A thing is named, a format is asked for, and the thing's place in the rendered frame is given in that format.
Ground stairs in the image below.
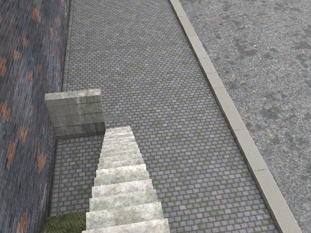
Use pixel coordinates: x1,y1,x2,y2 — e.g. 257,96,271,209
82,126,170,233

